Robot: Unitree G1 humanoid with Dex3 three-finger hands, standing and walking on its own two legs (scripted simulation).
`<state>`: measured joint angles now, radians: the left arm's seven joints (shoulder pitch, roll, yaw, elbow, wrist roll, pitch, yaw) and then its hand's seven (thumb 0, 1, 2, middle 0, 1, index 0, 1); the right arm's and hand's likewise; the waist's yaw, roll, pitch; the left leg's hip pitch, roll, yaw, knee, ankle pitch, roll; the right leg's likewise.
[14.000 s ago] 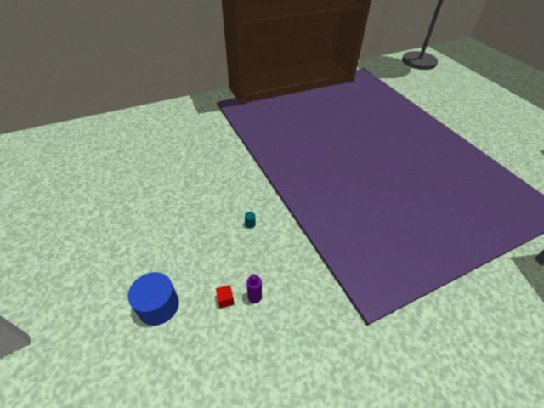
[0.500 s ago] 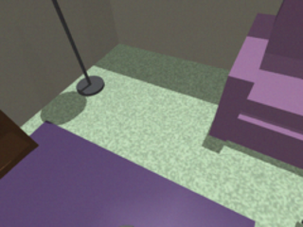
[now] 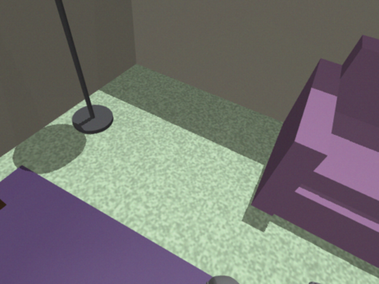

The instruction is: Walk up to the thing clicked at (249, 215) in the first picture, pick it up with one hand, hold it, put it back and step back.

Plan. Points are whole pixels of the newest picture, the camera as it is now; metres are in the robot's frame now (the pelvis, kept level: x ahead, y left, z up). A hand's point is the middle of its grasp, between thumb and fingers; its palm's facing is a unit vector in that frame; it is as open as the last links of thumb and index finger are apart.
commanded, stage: walk up
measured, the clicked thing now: out of the picture -0.92 +0.70 -0.76
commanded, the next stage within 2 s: none
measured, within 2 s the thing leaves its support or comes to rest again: neither
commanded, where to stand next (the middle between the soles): +0.34 -0.02 m, yaw -1 degrees
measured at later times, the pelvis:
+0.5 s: pelvis +0.19 -0.06 +0.01, yaw +15 degrees
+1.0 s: pelvis +0.34 -0.06 -0.01, yaw +37 degrees
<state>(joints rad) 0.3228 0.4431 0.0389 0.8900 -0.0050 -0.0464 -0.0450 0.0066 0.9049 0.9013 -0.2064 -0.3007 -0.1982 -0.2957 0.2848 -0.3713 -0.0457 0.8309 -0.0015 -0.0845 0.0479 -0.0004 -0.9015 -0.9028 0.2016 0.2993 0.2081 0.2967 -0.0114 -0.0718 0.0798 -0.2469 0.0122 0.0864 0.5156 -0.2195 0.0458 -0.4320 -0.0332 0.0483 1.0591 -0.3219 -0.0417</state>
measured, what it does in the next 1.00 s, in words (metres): walks ahead, turning left: right foot, then left foot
